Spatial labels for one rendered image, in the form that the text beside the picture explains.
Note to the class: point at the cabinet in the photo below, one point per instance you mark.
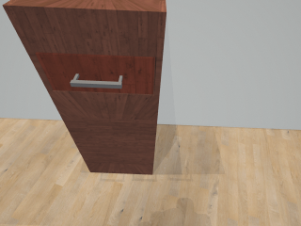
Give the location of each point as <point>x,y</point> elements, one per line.
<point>114,132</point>

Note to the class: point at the drawer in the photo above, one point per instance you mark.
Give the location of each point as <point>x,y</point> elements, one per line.
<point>137,71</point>

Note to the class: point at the handle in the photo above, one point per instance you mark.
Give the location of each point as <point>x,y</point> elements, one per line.
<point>96,84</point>

